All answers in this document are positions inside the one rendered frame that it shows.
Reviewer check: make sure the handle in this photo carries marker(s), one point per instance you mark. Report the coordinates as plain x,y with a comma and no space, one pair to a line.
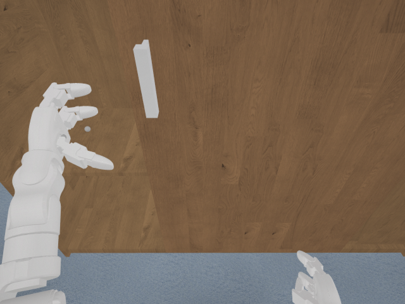
146,78

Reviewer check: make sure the right robot hand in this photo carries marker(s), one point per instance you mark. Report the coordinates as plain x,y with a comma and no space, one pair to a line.
320,290

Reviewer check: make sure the left robot upper arm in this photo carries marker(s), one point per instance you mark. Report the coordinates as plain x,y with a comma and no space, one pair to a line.
44,297

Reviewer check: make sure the left robot hand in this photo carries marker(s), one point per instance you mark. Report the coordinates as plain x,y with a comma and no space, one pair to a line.
47,125

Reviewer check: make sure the wardrobe door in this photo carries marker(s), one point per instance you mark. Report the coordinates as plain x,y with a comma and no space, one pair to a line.
386,225
281,123

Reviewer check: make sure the left robot forearm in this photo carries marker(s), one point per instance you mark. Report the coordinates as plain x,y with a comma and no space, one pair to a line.
30,256

